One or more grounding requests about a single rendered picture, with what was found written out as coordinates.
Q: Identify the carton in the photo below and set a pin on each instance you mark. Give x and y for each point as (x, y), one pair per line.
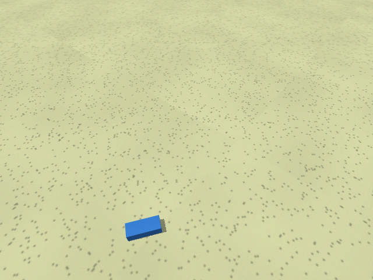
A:
(142, 228)

